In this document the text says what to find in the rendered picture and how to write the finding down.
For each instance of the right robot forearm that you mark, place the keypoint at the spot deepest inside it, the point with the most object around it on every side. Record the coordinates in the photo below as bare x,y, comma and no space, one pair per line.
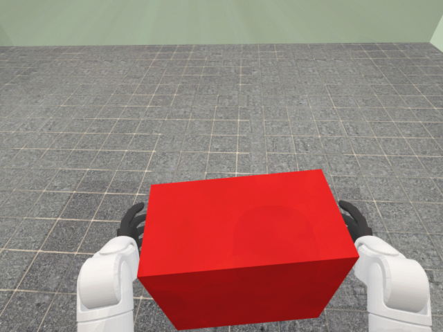
398,295

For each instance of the left robot forearm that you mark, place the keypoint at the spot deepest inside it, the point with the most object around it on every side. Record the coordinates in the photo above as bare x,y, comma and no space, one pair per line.
104,288

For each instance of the left robot hand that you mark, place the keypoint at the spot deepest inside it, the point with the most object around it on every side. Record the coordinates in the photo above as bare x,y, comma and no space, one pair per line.
129,223

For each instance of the right robot hand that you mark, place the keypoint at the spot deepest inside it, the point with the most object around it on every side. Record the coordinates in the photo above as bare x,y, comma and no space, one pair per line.
357,226

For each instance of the carton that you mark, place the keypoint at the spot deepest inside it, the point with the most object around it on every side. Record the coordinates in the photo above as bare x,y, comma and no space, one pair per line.
244,250

